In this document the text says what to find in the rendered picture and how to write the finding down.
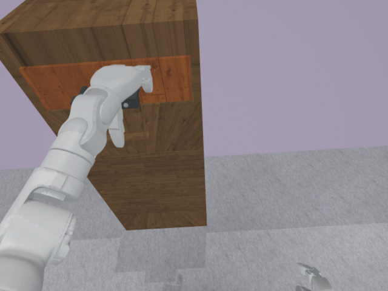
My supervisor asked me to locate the left robot hand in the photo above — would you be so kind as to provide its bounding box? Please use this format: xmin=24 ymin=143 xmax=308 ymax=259
xmin=90 ymin=64 xmax=153 ymax=148

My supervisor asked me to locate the drawer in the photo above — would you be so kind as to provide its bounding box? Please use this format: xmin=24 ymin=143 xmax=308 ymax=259
xmin=18 ymin=55 xmax=192 ymax=110

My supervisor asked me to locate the left robot upper arm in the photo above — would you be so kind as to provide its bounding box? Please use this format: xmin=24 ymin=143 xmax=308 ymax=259
xmin=0 ymin=198 xmax=78 ymax=291

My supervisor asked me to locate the right robot hand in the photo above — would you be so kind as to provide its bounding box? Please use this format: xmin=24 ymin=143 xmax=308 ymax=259
xmin=295 ymin=263 xmax=334 ymax=291

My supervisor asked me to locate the left robot forearm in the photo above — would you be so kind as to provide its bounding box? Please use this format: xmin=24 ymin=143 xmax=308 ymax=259
xmin=0 ymin=84 xmax=121 ymax=243

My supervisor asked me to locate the cabinet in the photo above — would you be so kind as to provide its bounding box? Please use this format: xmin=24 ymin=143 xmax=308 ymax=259
xmin=0 ymin=0 xmax=207 ymax=230

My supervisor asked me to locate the handle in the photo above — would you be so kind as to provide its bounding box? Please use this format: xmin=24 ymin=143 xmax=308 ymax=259
xmin=104 ymin=132 xmax=151 ymax=149
xmin=70 ymin=86 xmax=140 ymax=109

